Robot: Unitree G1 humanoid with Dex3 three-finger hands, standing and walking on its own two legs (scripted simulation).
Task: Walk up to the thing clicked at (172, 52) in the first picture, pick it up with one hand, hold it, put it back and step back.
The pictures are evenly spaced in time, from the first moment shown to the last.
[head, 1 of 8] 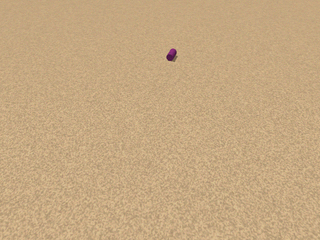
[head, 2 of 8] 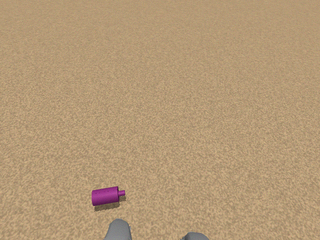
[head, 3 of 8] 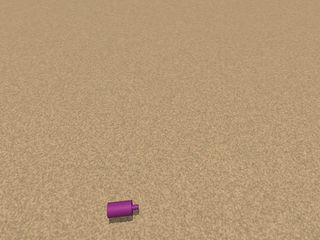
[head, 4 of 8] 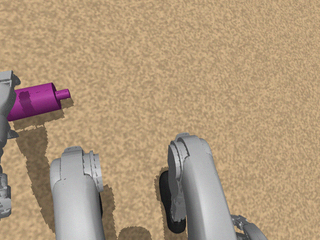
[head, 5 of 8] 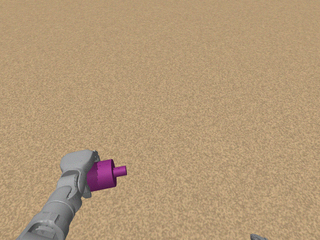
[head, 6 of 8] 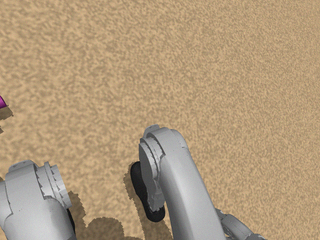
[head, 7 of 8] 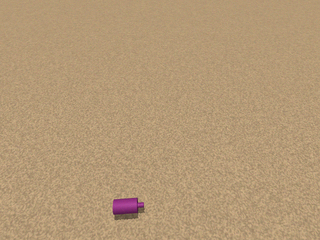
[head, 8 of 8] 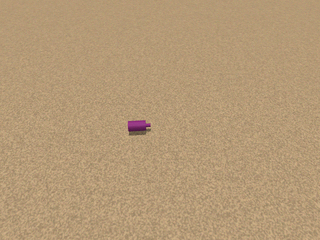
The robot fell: no
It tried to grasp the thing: yes
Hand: left
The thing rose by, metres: 0.67
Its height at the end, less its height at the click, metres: +0.00
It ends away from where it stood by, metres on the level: 0.00
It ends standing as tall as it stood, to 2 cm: yes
